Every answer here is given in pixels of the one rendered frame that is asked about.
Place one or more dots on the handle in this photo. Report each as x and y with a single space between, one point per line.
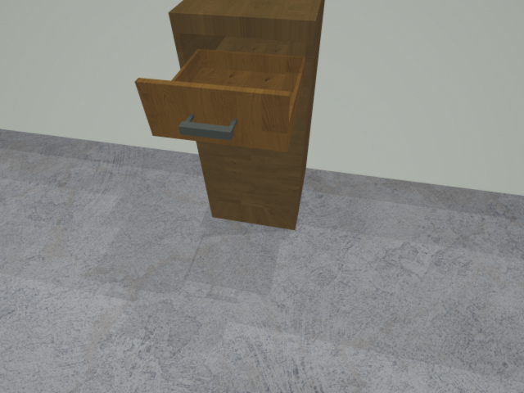
207 130

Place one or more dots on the drawer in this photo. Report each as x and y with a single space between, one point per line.
261 91

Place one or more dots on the cabinet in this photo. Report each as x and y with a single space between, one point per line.
246 184

